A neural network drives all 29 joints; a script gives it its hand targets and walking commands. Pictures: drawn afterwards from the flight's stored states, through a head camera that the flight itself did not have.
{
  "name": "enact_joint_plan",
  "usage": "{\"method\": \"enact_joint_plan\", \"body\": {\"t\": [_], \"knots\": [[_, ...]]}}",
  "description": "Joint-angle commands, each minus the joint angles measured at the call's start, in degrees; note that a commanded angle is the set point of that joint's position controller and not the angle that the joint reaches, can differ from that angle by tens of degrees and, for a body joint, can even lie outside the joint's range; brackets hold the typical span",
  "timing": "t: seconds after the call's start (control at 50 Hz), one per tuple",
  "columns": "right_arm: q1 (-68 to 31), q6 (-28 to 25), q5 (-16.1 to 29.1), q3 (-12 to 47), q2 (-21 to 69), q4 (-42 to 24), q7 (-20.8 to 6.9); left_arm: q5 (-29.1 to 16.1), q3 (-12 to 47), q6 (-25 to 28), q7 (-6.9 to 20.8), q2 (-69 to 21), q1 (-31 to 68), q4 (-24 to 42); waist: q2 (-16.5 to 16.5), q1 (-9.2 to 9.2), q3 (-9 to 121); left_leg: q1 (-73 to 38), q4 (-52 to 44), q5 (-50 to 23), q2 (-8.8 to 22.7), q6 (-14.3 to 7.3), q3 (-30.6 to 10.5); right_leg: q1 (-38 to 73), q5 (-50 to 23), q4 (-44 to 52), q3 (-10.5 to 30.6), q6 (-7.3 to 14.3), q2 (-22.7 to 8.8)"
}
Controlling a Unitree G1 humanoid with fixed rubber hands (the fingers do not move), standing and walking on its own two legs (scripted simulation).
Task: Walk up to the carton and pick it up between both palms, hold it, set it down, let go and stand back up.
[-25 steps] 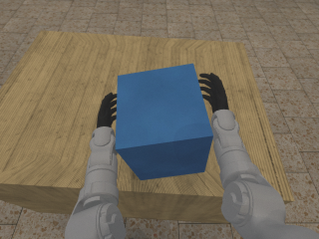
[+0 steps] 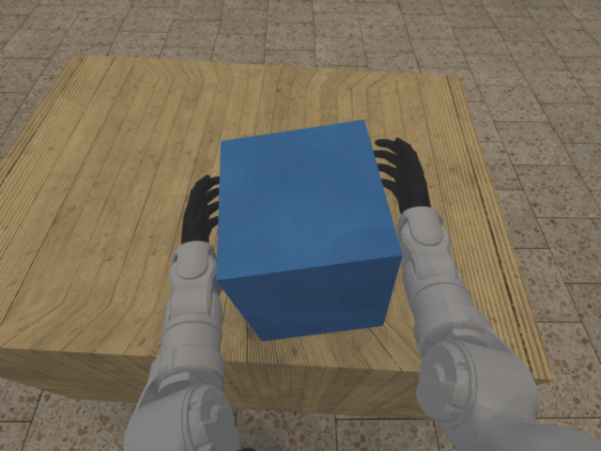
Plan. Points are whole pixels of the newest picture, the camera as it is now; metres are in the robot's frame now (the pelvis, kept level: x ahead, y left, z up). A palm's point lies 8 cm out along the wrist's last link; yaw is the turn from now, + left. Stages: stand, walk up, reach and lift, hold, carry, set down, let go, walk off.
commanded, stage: set down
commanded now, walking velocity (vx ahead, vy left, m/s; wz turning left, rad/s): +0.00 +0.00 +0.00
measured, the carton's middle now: (308, 240) +0.40 +0.04 -0.01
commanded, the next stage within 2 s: none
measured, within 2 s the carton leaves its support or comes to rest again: rests again in 0.36 s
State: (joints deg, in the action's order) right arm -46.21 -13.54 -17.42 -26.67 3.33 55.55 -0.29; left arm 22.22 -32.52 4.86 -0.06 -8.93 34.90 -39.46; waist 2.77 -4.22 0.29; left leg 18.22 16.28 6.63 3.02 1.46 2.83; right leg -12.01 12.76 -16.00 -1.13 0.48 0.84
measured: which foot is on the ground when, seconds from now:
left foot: down 0.00-1.00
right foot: down 0.00-1.00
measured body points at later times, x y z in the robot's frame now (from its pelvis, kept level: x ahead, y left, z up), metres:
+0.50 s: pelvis -0.02 +0.01 -0.01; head +0.07 +0.03 +0.43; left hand +0.38 +0.19 -0.01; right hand +0.43 -0.12 +0.03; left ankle +0.00 +0.14 -0.75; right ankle -0.06 -0.10 -0.75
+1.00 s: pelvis -0.03 +0.01 -0.01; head +0.03 +0.03 +0.43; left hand +0.32 +0.22 -0.03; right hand +0.39 -0.13 +0.01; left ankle +0.00 +0.14 -0.75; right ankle -0.06 -0.10 -0.75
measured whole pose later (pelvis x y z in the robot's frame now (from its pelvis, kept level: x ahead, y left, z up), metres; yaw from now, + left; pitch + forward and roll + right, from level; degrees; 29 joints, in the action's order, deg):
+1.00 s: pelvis -0.03 +0.01 -0.01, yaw -1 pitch +16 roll -1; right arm -42.6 -23.6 12.9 2.7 -10.6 75.5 0.0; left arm 5.0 -15.1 20.7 -6.8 2.5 30.7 -61.7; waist 2.6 -6.0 10.1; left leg 35.0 26.7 8.0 4.7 1.5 2.8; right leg -28.5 13.4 -25.4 -0.8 0.8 2.1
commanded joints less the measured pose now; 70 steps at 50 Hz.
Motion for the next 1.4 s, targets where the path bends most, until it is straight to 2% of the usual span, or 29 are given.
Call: {"method": "enact_joint_plan", "body": {"t": [0.0,0.06,0.12,0.18,0.24,0.32,0.38,0.44,0.5,0.52,0.54,0.58,0.6,0.7,0.74,0.76,0.82,0.9,0.92,0.98,1.0,1.02,1.04,1.08,1.1,1.12,1.2,1.36,1.38], "knots": [[-10.92,0.54,-7.41,8.15,19.44,7.09,-3.61,6.49,4.21,3.06,3.44,-11.44,18.37,-4.53,0.51,-3.23,23.68,-9.06,4.74,-24.47,-3.44,-3.20,5.80,2.31,-28.07,-4.74,-0.30,-3.97,0.07],[-12.02,0.25,-3.17,9.52,10.88,6.92,-1.44,4.46,3.62,4.05,0.67,-4.04,17.49,-3.68,0.32,-3.77,25.28,-8.93,5.31,-26.12,-3.36,-2.93,5.40,1.97,-29.25,-4.72,0.08,-3.74,0.37],[-12.57,-0.34,4.25,12.63,-1.26,7.83,1.46,1.05,4.06,5.33,-3.48,7.10,16.25,-3.89,-0.93,-4.32,26.23,-8.34,6.38,-27.32,-2.98,-2.43,4.94,1.03,-28.05,-4.21,0.60,-3.05,0.98],[-16.22,-1.34,11.72,16.69,-5.80,13.07,2.50,-2.88,7.95,6.10,-6.03,9.32,17.20,-7.34,-2.82,-4.22,26.89,-7.53,8.18,-28.16,-2.50,-0.78,4.32,-1.70,-25.83,-4.17,0.61,-1.82,2.11],[-19.02,-3.09,18.35,20.72,-7.66,15.68,3.40,-7.45,11.51,8.49,-7.75,10.35,18.91,-11.30,-2.83,-4.45,31.37,-5.18,10.43,-27.69,-2.00,0.40,4.30,-2.86,-26.00,-5.10,1.30,-1.28,2.38],[-21.07,-5.26,23.01,23.64,-10.42,15.22,3.98,-11.31,13.18,12.60,-9.26,13.34,21.58,-14.05,-3.03,-5.00,40.36,-2.84,12.96,-27.02,-1.65,0.97,3.98,-3.44,-27.18,-7.59,1.94,-1.01,2.22],[-22.43,-5.71,25.33,25.79,-12.74,15.16,3.69,-12.51,12.72,14.67,-9.58,16.37,22.15,-16.25,-3.37,-7.15,42.61,-1.64,14.00,-26.08,-1.63,1.07,4.12,-5.05,-23.56,-8.44,2.21,-0.87,1.91],[-22.84,-6.32,27.87,27.78,-15.52,15.41,3.32,-14.67,13.90,15.74,-9.34,17.74,21.85,-18.02,-3.68,-7.10,43.80,-1.88,15.09,-26.74,-1.70,1.42,3.92,-6.06,-22.72,-9.46,1.85,-0.96,2.01],[-18.97,-7.17,30.63,29.64,-17.79,16.84,2.69,-16.61,15.90,15.79,-8.46,17.65,18.00,-18.80,-4.18,-6.13,43.31,-4.14,15.86,-28.17,-1.47,1.87,3.09,-8.31,-21.52,-9.53,1.23,-0.66,2.41],[-19.96,-7.47,31.59,30.28,-18.40,16.52,2.50,-17.58,16.51,15.97,-8.26,17.81,18.57,-19.37,-4.03,-6.40,43.50,-4.25,16.16,-27.98,-1.45,2.06,3.00,-9.54,-19.85,-9.48,0.91,-0.59,2.53],[-20.03,-7.61,31.82,29.64,-19.36,17.79,2.33,-18.74,17.82,16.15,-8.01,17.70,19.69,-19.35,-4.80,-5.11,43.09,-4.80,16.05,-27.42,-1.45,2.26,2.64,-11.68,-17.74,-9.29,0.42,-0.37,2.68],[-22.11,-7.79,33.08,30.25,-20.10,17.78,1.82,-20.26,19.07,16.20,-7.67,18.42,21.14,-21.09,-5.02,-5.35,41.80,-4.24,16.05,-25.10,-1.43,2.29,2.55,-14.19,-13.42,-8.92,0.29,-0.16,2.60],[-21.05,-8.20,33.21,30.11,-21.12,18.21,1.60,-21.08,19.95,16.21,-7.62,18.01,20.08,-20.40,-5.02,-4.43,41.13,-4.86,16.04,-24.72,-1.25,2.48,2.10,-14.61,-12.48,-9.10,-0.09,0.08,2.78],[-19.96,-8.78,35.12,31.21,-22.88,20.55,0.53,-23.20,22.00,17.06,-7.28,18.08,18.97,-21.00,-6.32,-4.66,39.89,-5.64,16.04,-22.82,-1.17,2.94,1.35,-18.20,-7.99,-9.32,-0.34,0.65,2.90],[-16.82,-9.64,35.76,32.02,-23.38,20.94,0.31,-23.21,21.94,17.32,-7.12,17.92,15.45,-19.76,-5.59,-4.21,39.42,-6.69,16.12,-24.15,-1.27,2.94,1.09,-16.84,-9.80,-9.36,-0.43,0.64,3.15],[-17.35,-9.98,36.03,32.56,-23.38,20.68,0.39,-23.16,21.47,17.47,-7.01,18.42,15.62,-19.94,-5.33,-4.64,39.44,-6.29,16.18,-24.22,-1.35,2.86,1.09,-16.43,-10.09,-9.46,-0.22,0.52,3.20],[-14.94,-10.85,36.53,32.24,-23.87,20.30,0.20,-22.93,21.52,17.87,-6.85,18.43,13.13,-17.26,-6.33,-3.94,38.97,-7.00,15.94,-24.75,-1.48,2.99,0.84,-15.33,-10.84,-9.13,-0.13,0.51,3.37],[-12.39,-12.36,36.70,32.04,-24.40,16.86,0.19,-23.13,21.62,18.53,-6.70,18.21,10.25,-12.49,-6.64,-3.07,38.99,-7.83,15.60,-25.84,-1.86,2.98,0.75,-12.86,-13.34,-8.73,0.05,0.30,3.61],[-11.53,-12.92,36.95,32.53,-24.29,15.67,0.22,-23.05,21.23,18.80,-6.52,18.32,9.02,-11.70,-6.48,-3.44,39.07,-8.18,15.73,-26.47,-2.04,2.92,0.93,-12.00,-14.67,-8.79,0.29,0.09,3.61],[-9.95,-14.33,36.43,31.59,-25.09,13.98,0.13,-23.52,22.38,19.70,-6.51,17.54,7.69,-8.26,-7.02,-1.68,39.22,-9.79,15.30,-26.56,-2.11,3.28,0.29,-12.40,-14.21,-8.51,-0.15,0.16,3.99],[-9.41,-14.67,36.68,32.05,-24.59,12.56,-0.03,-23.66,22.53,20.00,-6.50,17.69,7.32,-7.01,-6.94,-2.12,38.79,-9.58,15.13,-25.80,-2.16,3.12,0.40,-11.67,-13.30,-8.24,0.07,0.30,3.84],[-7.20,-15.23,36.72,31.66,-24.81,11.49,-0.28,-23.84,23.41,20.07,-6.55,17.08,4.97,-5.65,-6.94,-1.02,38.25,-9.91,15.09,-26.17,-2.10,3.19,-0.01,-11.37,-14.32,-8.27,-0.26,0.38,4.06],[-6.53,-15.59,36.82,31.91,-24.81,9.63,-0.37,-24.12,23.54,20.28,-6.53,17.31,4.33,-4.46,-6.95,-1.29,38.79,-10.21,15.02,-26.20,-2.20,3.09,0.06,-11.15,-14.22,-8.08,-0.03,0.27,3.97],[-2.99,-16.54,37.00,31.82,-25.53,7.77,-0.65,-24.05,23.95,20.13,-6.38,16.64,0.30,-1.95,-6.22,-0.34,38.37,-11.57,14.77,-27.16,-2.23,3.11,-0.46,-9.76,-15.70,-7.88,-0.15,0.23,4.22],[-4.32,-16.61,36.52,31.82,-25.50,6.65,-0.68,-24.37,24.10,20.07,-6.21,17.03,1.21,-3.33,-5.44,-0.38,37.21,-10.39,14.56,-25.08,-2.45,2.78,-0.14,-10.06,-14.15,-7.73,-0.08,0.07,4.08],[-3.25,-16.78,36.41,31.54,-25.70,5.88,-0.79,-24.51,24.60,19.90,-6.11,17.09,0.33,-2.81,-4.84,0.11,36.16,-10.40,14.14,-23.26,-2.50,2.52,-0.31,-9.75,-12.80,-7.47,-0.12,0.07,3.97],[-1.07,-17.13,36.73,32.15,-25.56,2.00,-1.58,-25.47,25.84,19.76,-6.29,17.04,-1.79,-1.05,-3.88,0.07,33.23,-10.17,13.21,-19.14,-2.77,1.98,-0.33,-9.20,-8.75,-7.04,0.24,0.19,3.60],[7.22,-15.67,36.90,31.99,-25.76,2.97,-3.02,-24.56,27.26,17.25,-6.79,15.99,-6.61,1.15,-4.01,1.76,21.76,-11.48,10.07,-9.46,-2.73,1.20,-1.23,-8.57,-0.49,-5.32,1.02,0.80,2.67],[9.34,-15.60,37.15,32.42,-25.63,2.04,-3.33,-24.27,27.48,17.03,-7.07,15.47,-8.91,2.54,-4.03,1.26,20.83,-12.30,9.57,-8.74,-2.62,1.17,-1.47,-8.08,0.17,-5.14,1.13,0.90,2.49]]}}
